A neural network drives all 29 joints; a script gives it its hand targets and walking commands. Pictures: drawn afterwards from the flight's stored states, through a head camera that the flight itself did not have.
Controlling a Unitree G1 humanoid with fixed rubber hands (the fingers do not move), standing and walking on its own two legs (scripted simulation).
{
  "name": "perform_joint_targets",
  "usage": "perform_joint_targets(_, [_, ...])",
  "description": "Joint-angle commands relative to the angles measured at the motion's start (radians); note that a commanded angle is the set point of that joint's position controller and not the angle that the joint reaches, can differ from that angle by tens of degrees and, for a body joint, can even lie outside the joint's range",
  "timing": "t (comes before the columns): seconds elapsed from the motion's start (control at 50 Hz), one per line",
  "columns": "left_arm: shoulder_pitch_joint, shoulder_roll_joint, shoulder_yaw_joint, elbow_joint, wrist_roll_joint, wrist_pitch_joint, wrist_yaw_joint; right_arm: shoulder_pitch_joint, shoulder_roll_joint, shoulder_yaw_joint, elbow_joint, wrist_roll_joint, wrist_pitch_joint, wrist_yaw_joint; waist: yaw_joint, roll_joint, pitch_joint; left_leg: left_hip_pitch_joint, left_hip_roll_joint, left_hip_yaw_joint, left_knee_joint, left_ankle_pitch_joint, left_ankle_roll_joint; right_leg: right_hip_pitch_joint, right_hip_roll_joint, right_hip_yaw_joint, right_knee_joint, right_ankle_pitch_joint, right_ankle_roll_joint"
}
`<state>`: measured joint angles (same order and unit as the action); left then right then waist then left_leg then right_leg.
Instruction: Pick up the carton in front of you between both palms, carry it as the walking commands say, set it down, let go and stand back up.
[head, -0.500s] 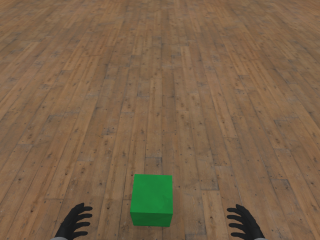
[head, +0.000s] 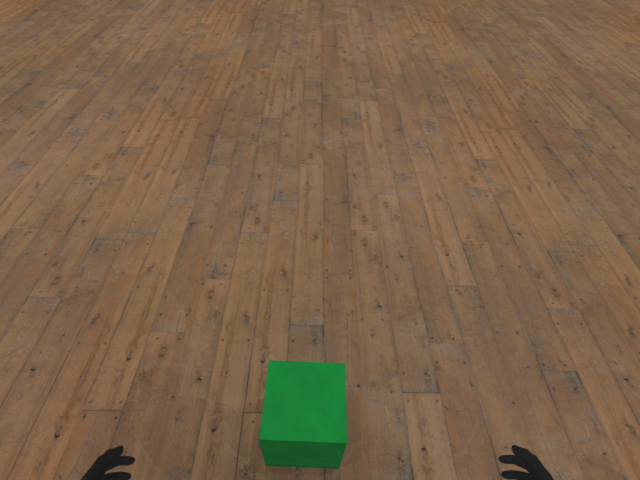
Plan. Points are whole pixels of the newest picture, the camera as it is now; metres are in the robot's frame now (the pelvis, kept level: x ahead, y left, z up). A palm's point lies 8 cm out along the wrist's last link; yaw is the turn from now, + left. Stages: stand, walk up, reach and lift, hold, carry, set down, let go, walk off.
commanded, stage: stand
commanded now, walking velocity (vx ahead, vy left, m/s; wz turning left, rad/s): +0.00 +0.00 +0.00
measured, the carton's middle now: (304, 415) +0.43 +0.02 -0.65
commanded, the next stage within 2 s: none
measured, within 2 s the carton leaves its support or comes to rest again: neither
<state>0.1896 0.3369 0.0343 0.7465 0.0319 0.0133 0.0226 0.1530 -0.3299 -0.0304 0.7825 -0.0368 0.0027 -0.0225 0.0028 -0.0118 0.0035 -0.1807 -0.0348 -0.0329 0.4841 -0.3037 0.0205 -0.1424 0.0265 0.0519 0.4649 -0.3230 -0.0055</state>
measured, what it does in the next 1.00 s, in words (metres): stands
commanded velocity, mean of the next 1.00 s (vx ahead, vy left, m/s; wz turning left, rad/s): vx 0.00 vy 0.00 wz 0.00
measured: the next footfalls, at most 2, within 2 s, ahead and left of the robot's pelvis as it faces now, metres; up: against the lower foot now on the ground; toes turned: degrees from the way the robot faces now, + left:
none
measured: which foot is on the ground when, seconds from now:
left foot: down 0.00-1.00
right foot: down 0.00-1.00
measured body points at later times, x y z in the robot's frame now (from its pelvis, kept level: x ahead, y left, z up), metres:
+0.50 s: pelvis -0.01 +0.00 +0.01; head -0.02 +0.01 +0.46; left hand +0.10 +0.30 -0.11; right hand +0.11 -0.30 -0.10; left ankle -0.03 +0.11 -0.74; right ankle -0.05 -0.12 -0.74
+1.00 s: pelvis -0.03 +0.00 +0.01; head -0.03 +0.01 +0.46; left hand +0.07 +0.31 -0.11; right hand +0.08 -0.31 -0.10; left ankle -0.03 +0.11 -0.74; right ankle -0.05 -0.12 -0.74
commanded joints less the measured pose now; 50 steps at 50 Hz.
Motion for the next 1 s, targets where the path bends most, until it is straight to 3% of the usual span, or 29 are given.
perform_joint_targets(0.0, [-0.019,0.145,0.034,-0.042,-0.001,-0.016,0.006,-0.027,-0.159,-0.037,-0.039,0.002,-0.016,-0.006,-0.002,0.014,-0.069,0.070,0.110,-0.087,-0.044,0.424,-0.008,0.003,-0.095,0.060,-0.040,0.387,0.001])
perform_joint_targets(0.6, [-0.050,0.187,0.011,0.124,-0.009,-0.029,-0.002,-0.060,-0.202,-0.010,0.122,0.015,-0.027,0.001,-0.001,0.011,-0.006,0.068,0.128,-0.107,-0.155,0.267,0.001,0.026,-0.119,0.090,-0.146,0.259,-0.009])
perform_joint_targets(0.98, [-0.063,0.209,-0.001,0.194,-0.013,-0.033,-0.006,-0.072,-0.220,-0.002,0.185,0.020,-0.029,0.005,0.000,0.012,0.000,0.067,0.137,-0.116,-0.185,0.237,0.005,0.030,-0.128,0.099,-0.173,0.236,-0.012])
